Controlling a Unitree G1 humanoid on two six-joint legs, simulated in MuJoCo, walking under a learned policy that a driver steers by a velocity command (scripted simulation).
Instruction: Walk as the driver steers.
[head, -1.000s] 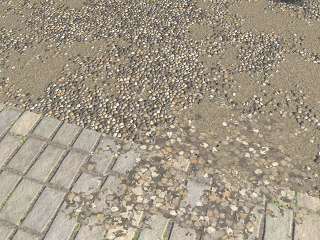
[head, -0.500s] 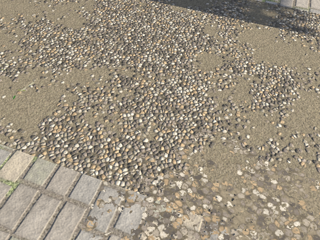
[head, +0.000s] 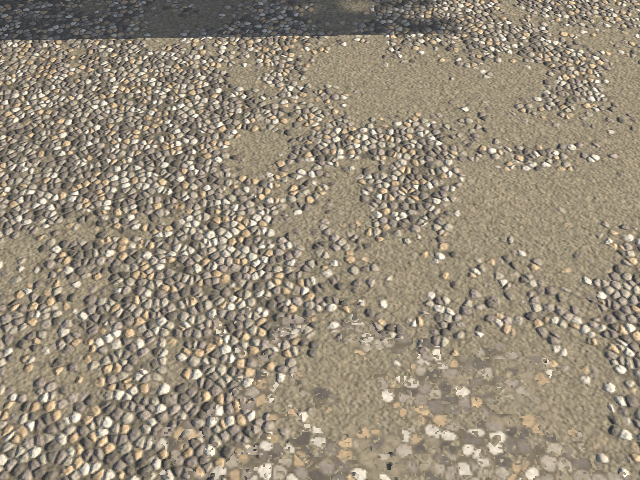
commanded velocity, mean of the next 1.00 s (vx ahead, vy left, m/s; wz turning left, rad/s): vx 0.42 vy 0.00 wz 0.27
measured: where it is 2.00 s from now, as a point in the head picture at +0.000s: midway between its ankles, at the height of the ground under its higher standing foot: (309, 422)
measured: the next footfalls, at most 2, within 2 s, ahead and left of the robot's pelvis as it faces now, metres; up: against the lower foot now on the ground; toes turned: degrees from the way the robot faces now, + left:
left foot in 0.46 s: +0.44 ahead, +0.13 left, +0.00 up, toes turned +4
right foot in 0.90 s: +0.71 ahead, -0.01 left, +0.00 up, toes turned +23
